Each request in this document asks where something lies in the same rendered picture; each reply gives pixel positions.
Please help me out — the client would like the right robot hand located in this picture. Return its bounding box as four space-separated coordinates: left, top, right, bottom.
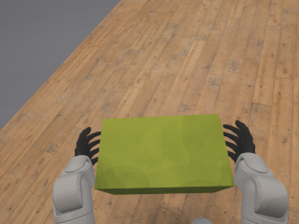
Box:
222 120 256 164

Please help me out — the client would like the right robot forearm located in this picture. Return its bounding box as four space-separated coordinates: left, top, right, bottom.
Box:
234 152 289 224

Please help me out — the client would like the left robot hand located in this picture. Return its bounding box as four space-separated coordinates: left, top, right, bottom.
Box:
75 127 101 165

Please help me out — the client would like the left robot forearm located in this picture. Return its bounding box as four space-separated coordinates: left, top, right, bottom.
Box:
51 155 96 224

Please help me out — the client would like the carton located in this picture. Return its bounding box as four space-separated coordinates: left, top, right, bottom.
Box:
94 114 235 195

